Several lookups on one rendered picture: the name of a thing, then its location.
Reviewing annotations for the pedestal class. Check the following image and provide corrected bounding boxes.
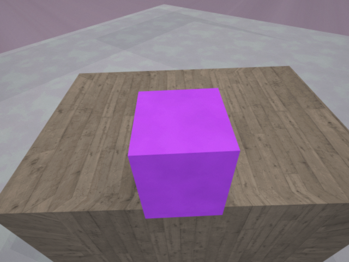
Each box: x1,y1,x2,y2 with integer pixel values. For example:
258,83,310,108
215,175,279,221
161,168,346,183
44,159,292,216
0,66,349,262

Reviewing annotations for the carton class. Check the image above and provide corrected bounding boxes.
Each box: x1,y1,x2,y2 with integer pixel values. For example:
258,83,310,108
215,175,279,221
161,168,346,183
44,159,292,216
128,88,240,219

